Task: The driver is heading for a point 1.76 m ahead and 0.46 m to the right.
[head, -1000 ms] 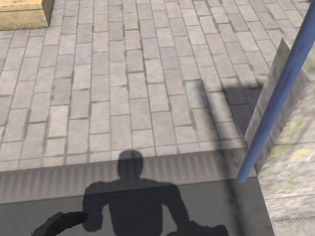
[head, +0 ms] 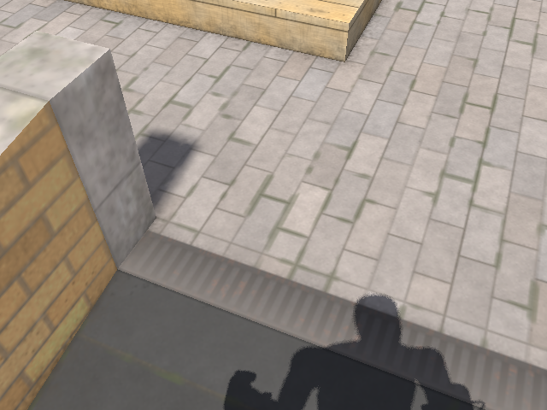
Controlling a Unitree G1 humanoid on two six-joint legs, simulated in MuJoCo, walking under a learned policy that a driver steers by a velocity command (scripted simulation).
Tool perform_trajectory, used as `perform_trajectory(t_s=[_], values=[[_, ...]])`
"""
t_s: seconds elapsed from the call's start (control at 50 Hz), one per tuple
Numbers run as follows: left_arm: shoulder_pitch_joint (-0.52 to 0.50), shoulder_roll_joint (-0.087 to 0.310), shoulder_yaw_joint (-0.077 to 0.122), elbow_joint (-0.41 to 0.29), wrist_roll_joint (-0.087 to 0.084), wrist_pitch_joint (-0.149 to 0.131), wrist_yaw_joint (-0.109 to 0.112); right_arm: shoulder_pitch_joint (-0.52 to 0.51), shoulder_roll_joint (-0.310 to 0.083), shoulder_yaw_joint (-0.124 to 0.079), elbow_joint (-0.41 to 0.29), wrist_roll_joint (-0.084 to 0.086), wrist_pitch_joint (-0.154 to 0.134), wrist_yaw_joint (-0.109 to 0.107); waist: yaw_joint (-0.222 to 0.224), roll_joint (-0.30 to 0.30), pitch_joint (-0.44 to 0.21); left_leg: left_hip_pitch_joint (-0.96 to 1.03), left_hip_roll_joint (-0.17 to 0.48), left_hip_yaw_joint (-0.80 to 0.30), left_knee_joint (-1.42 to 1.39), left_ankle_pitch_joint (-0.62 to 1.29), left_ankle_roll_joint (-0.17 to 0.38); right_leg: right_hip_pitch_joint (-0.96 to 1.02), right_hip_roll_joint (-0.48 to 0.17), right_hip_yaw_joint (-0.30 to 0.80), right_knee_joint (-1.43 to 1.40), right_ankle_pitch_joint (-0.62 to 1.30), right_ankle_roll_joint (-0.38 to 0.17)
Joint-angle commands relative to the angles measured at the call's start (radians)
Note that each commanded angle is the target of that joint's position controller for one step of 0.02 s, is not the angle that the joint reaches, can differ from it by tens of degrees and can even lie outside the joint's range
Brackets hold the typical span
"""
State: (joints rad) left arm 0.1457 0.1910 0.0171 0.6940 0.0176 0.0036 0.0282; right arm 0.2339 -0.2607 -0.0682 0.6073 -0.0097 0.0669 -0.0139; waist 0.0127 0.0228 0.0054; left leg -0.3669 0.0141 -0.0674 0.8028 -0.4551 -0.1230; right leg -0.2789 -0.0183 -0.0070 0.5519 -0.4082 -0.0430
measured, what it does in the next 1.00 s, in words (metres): steps on the spot: left foot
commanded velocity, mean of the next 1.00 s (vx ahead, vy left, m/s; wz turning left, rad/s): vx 0.00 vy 0.00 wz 0.03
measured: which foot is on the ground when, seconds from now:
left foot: up 0.00-0.04, down 0.06-1.00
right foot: down 0.00-1.00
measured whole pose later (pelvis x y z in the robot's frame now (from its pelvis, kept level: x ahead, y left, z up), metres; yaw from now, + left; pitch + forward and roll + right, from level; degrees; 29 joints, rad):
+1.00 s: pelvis +0.02 +0.04 -0.01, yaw -1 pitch -1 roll -2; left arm 0.16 0.18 0.02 1.02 0.00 0.05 0.09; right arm 0.29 -0.18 -0.03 0.84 -0.02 0.02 -0.04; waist 0.01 0.02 0.03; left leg -0.16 0.01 -0.04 0.47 -0.44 -0.04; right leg -0.24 -0.05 0.01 0.57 -0.46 0.03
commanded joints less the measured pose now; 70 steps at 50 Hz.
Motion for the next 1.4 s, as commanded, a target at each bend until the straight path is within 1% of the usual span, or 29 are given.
perform_trajectory(t_s=[0.02, 0.04, 0.06, 0.08, 0.1, 0.12, 0.14, 0.16, 0.18, 0.26, 0.36, 0.48, 0.56, 0.76, 0.8, 0.84, 1.0, 1.04, 1.08, 1.12, 1.18, 1.2, 1.22, 1.24, 1.26, 1.28, 1.32, 1.36, 1.4], values=[[-0.081, 0.115, 0.027, -0.062, -0.014, -0.003, -0.002, 0.013, 0.017, 0.006, -0.043, 0.003, -0.026, 0.009, -0.019, -0.170, -0.063, 0.111, -0.007, 0.075, -0.312, 0.121, 0.007, 0.049, -0.140, 0.135, -0.108, 0.228, -0.146], [-0.048, 0.100, 0.020, -0.048, -0.022, 0.001, -0.004, 0.019, 0.010, 0.006, -0.035, -0.007, -0.030, 0.009, -0.024, -0.147, -0.066, 0.192, -0.021, 0.077, -0.446, 0.246, 0.023, 0.031, -0.129, 0.137, -0.093, 0.192, -0.111], [0.018, 0.105, 0.022, -0.025, -0.018, -0.006, 0.001, 0.034, -0.043, -0.001, -0.033, -0.034, -0.031, 0.000, -0.008, -0.104, -0.112, 0.293, 0.014, 0.021, -0.402, 0.352, 0.037, -0.005, -0.109, 0.112, -0.066, 0.118, -0.050], [0.028, 0.090, 0.018, -0.020, -0.001, -0.015, 0.000, 0.062, -0.103, -0.011, -0.047, -0.031, -0.030, -0.011, 0.014, 0.000, -0.109, 0.342, 0.104, -0.074, -0.376, 0.476, 0.074, -0.095, -0.054, 0.062, 0.029, -0.002, 0.001], [0.057, 0.046, 0.006, 0.007, 0.017, -0.016, 0.002, 0.070, -0.097, 0.000, -0.048, -0.030, -0.027, -0.014, 0.030, 0.104, -0.124, 0.354, 0.155, -0.108, -0.362, 0.408, 0.110, -0.164, -0.012, 0.025, 0.089, -0.078, 0.050], [0.019, 0.024, -0.004, -0.009, -0.001, -0.015, 0.013, 0.026, -0.075, 0.008, -0.044, -0.030, -0.024, -0.011, 0.035, 0.146, -0.084, 0.173, 0.148, -0.110, -0.395, 0.042, 0.145, -0.088, -0.022, 0.003, 0.013, -0.012, 0.070], [-0.048, 0.085, 0.009, 0.001, -0.007, -0.010, 0.027, 0.015, -0.063, 0.004, -0.038, -0.046, -0.026, -0.009, -0.010, 0.092, 0.012, 0.006, 0.108, -0.125, -0.471, -0.210, 0.146, -0.014, -0.012, -0.017, 0.029, 0.036, 0.078], [-0.069, 0.106, 0.018, 0.014, -0.014, -0.004, 0.036, -0.003, -0.057, 0.013, -0.035, -0.053, -0.033, -0.015, -0.016, 0.086, 0.060, -0.060, 0.096, -0.119, -0.519, -0.271, 0.133, 0.010, -0.008, -0.012, 0.041, 0.043, 0.072], [-0.048, 0.091, 0.016, 0.029, -0.013, 0.002, 0.042, -0.008, -0.051, 0.021, -0.024, -0.055, -0.044, -0.017, 0.000, 0.115, 0.070, -0.077, 0.083, -0.102, -0.524, -0.253, 0.113, 0.037, -0.014, 0.001, 0.028, 0.053, 0.063], [-0.004, 0.073, 0.012, 0.085, -0.013, -0.001, 0.046, 0.036, -0.041, 0.030, 0.008, -0.027, -0.057, -0.032, -0.001, 0.053, 0.027, 0.013, 0.066, -0.085, -0.478, -0.148, 0.096, 0.030, -0.021, 0.006, 0.000, 0.078, 0.056], [0.014, 0.084, 0.017, 0.145, -0.012, 0.002, 0.050, 0.051, -0.019, 0.038, 0.023, -0.030, -0.063, -0.038, -0.010, 0.043, 0.012, 0.079, 0.078, -0.111, -0.471, -0.053, 0.109, -0.015, -0.029, 0.007, 0.007, 0.081, 0.079], [0.030, 0.100, 0.018, 0.193, -0.016, 0.009, 0.054, 0.056, -0.021, 0.034, 0.041, -0.017, -0.068, -0.027, -0.014, 0.044, -0.027, 0.165, 0.079, -0.101, -0.438, 0.203, 0.113, -0.015, -0.038, 0.017, -0.007, 0.101, 0.077], [0.045, 0.105, 0.018, 0.218, -0.014, 0.019, 0.039, 0.087, -0.021, 0.026, 0.075, -0.005, -0.069, -0.018, -0.020, 0.037, -0.054, 0.245, 0.073, -0.076, -0.412, 0.440, 0.110, -0.013, -0.041, 0.016, -0.007, 0.137, 0.080], [0.039, 0.110, 0.023, 0.258, -0.017, 0.042, 0.050, 0.078, -0.020, 0.018, 0.134, -0.009, -0.065, -0.017, -0.010, 0.009, -0.007, 0.205, 0.042, -0.024, -0.428, 0.348, 0.103, 0.048, -0.031, 0.006, -0.039, 0.161, 0.065], [0.023, 0.092, 0.018, 0.261, -0.019, 0.045, 0.061, 0.076, -0.014, 0.020, 0.144, -0.023, -0.062, -0.026, -0.005, 0.007, -0.016, 0.192, 0.038, -0.016, -0.426, 0.260, 0.102, 0.059, -0.024, -0.001, -0.048, 0.111, 0.064], [0.017, 0.094, 0.018, 0.271, -0.021, 0.045, 0.067, 0.070, -0.012, 0.021, 0.148, -0.022, -0.057, -0.030, -0.005, 0.003, 0.016, 0.166, 0.032, -0.012, -0.434, 0.197, 0.098, 0.053, -0.020, -0.002, -0.052, 0.105, 0.060], [0.015, 0.085, 0.018, 0.299, -0.022, 0.041, 0.068, 0.100, -0.008, 0.023, 0.196, -0.014, -0.061, -0.032, -0.006, 0.002, 0.005, 0.202, 0.025, 0.014, -0.398, 0.316, 0.091, 0.049, -0.013, -0.007, -0.042, 0.133, 0.056], [0.041, 0.070, 0.018, 0.314, -0.027, 0.045, 0.067, 0.134, -0.023, 0.017, 0.216, -0.008, -0.054, -0.038, -0.015, 0.040, -0.003, 0.223, 0.033, -0.018, -0.441, 0.018, 0.117, 0.015, 0.031, -0.064, 0.009, -0.062, 0.051], [-0.006, 0.066, 0.018, 0.291, -0.034, 0.033, 0.061, 0.181, -0.073, -0.001, 0.235, -0.003, -0.055, -0.045, -0.052, 0.130, 0.090, 0.217, 0.132, -0.182, -0.544, -0.352, 0.191, -0.145, 0.045, -0.093, 0.120, -0.142, 0.043], [-0.059, 0.060, 0.013, 0.256, -0.039, -0.001, 0.043, 0.213, -0.112, -0.017, 0.254, 0.007, -0.065, -0.052, -0.070, 0.184, 0.164, 0.170, 0.245, -0.333, -0.615, -0.423, 0.272, -0.217, 0.009, -0.065, 0.194, -0.121, 0.009], [0.046, 0.047, 0.018, 0.277, -0.046, -0.043, 0.007, 0.153, -0.081, -0.013, 0.252, 0.016, -0.070, -0.055, 0.005, 0.140, 0.138, 0.088, 0.244, -0.281, -0.547, -0.364, 0.267, -0.083, 0.003, -0.063, 0.141, -0.138, -0.064], [0.152, 0.055, 0.025, 0.309, -0.044, -0.047, 0.003, 0.088, -0.055, -0.005, 0.232, 0.018, -0.071, -0.054, 0.061, 0.095, 0.112, -0.018, 0.187, -0.194, -0.459, -0.348, 0.230, 0.070, 0.007, -0.052, 0.068, -0.162, -0.084], [0.288, 0.109, 0.042, 0.348, -0.045, -0.045, 0.008, -0.022, -0.016, 0.011, 0.193, 0.015, -0.073, -0.048, 0.127, -0.009, 0.081, -0.194, 0.079, -0.043, -0.277, -0.262, 0.164, 0.273, -0.045, 0.046, -0.057, -0.228, -0.117], [0.412, 0.213, 0.071, 0.376, -0.051, -0.044, 0.012, -0.082, 0.038, 0.026, 0.141, 0.023, -0.082, -0.050, 0.166, -0.252, 0.038, -0.392, -0.084, 0.183, 0.039, -0.132, 0.073, 0.428, -0.225, 0.382, -0.253, -0.403, -0.217], [0.472, 0.249, 0.082, 0.373, -0.053, -0.053, 0.019, -0.155, -0.011, 0.023, 0.116, 0.037, -0.104, -0.052, 0.209, -0.300, 0.081, -0.555, -0.065, 0.037, 0.263, -0.234, 0.082, 0.446, -0.388, 0.740, -0.429, -0.373, -0.311], [0.407, 0.208, 0.071, 0.351, -0.040, -0.065, 0.027, -0.137, -0.044, 0.013, 0.122, 0.059, -0.122, -0.042, 0.149, -0.198, 0.143, -0.613, -0.020, -0.037, 0.392, -0.172, 0.110, 0.437, -0.407, 0.731, -0.427, -0.313, -0.297], [0.297, 0.161, 0.055, 0.311, -0.037, -0.074, 0.028, -0.040, -0.035, 0.015, 0.177, 0.039, -0.131, -0.026, 0.055, -0.083, 0.161, -0.587, 0.054, -0.022, 0.414, -0.026, 0.144, 0.388, -0.355, 0.506, -0.422, -0.182, -0.233], [0.258, 0.120, 0.041, 0.299, -0.030, -0.071, 0.026, -0.004, -0.035, 0.007, 0.205, 0.020, -0.127, -0.008, 0.010, -0.094, 0.160, -0.475, 0.088, 0.013, 0.350, 0.074, 0.135, 0.326, -0.263, 0.285, -0.458, -0.009, -0.187], [0.260, 0.105, 0.031, 0.296, -0.028, -0.066, 0.025, -0.040, 0.000, 0.014, 0.195, 0.027, -0.127, 0.019, -0.011, -0.105, 0.156, -0.400, 0.085, 0.067, 0.273, 0.159, 0.117, 0.267, -0.200, 0.129, -0.459, 0.190, -0.172]])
